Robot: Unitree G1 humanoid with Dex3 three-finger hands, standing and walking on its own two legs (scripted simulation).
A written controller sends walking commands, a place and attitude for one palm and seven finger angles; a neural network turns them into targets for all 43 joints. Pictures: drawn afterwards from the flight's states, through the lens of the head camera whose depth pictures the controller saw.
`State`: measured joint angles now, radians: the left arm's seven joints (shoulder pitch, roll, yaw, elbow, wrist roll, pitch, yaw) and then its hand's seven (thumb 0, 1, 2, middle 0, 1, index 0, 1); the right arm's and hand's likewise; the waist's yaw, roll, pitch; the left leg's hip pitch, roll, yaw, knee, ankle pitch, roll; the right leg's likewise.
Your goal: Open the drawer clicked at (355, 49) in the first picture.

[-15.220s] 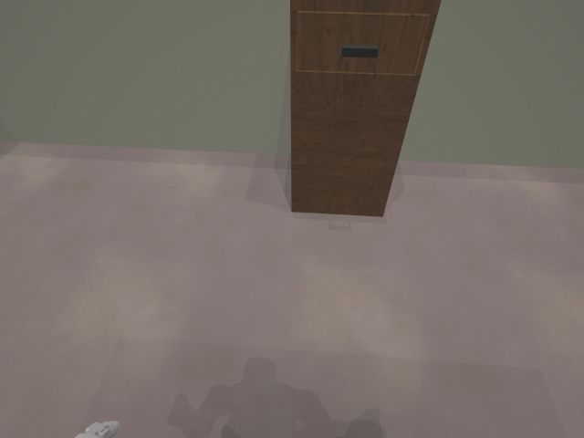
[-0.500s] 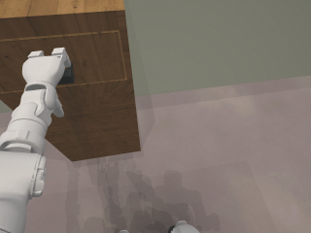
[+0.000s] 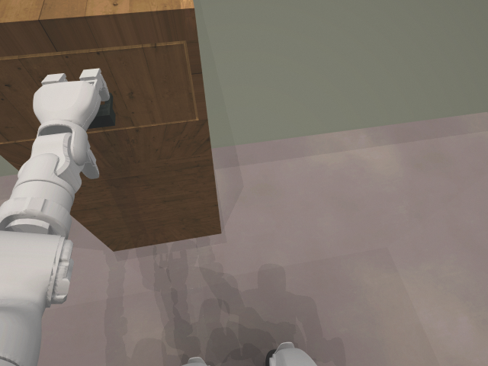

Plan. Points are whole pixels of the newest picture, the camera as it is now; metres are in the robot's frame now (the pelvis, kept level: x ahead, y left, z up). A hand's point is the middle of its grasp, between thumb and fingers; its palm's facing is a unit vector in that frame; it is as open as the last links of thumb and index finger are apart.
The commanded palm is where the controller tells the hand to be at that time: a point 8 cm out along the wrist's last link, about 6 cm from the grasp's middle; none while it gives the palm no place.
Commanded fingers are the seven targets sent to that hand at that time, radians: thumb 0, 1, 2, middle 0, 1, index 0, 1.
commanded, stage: lift the fingers back up to retry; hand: left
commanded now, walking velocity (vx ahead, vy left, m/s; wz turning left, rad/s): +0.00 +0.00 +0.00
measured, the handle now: (81, 109) +0.55 +0.26 +0.06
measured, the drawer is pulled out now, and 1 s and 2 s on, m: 0.00 0.00 0.00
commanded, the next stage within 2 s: re-aim the fingers above the handle in 0.70 s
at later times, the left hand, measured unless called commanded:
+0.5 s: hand (74, 107) +0.51 +0.25 +0.11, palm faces -0.01 -0.01 -1.00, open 13.6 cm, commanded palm +0.49 +0.25 +0.18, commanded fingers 0.00 -0.50 0.30 -0.30 -1.20 -0.30 -1.20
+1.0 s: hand (64, 108) +0.50 +0.25 +0.12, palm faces -0.02 +0.01 -1.00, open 13.9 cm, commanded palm +0.48 +0.25 +0.18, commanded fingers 0.00 -0.50 0.30 -0.30 -1.20 -0.30 -1.20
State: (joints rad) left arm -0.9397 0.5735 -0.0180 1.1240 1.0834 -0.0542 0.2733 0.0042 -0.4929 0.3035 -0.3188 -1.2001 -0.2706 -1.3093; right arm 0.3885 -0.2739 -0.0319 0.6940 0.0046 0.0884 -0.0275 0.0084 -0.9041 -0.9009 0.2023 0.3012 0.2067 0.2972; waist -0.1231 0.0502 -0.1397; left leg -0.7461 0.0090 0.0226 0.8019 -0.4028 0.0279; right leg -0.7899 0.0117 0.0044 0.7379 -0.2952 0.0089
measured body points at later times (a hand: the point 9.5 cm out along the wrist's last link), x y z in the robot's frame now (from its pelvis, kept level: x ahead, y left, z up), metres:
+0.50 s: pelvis +0.03 -0.01 +0.02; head +0.11 -0.02 +0.46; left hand +0.51 +0.24 +0.16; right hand +0.06 -0.28 -0.12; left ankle -0.02 +0.10 -0.70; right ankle +0.02 -0.13 -0.70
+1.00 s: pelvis +0.03 -0.01 +0.02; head +0.11 -0.03 +0.47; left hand +0.50 +0.25 +0.17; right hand +0.10 -0.29 -0.11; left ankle -0.02 +0.10 -0.70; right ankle +0.02 -0.13 -0.70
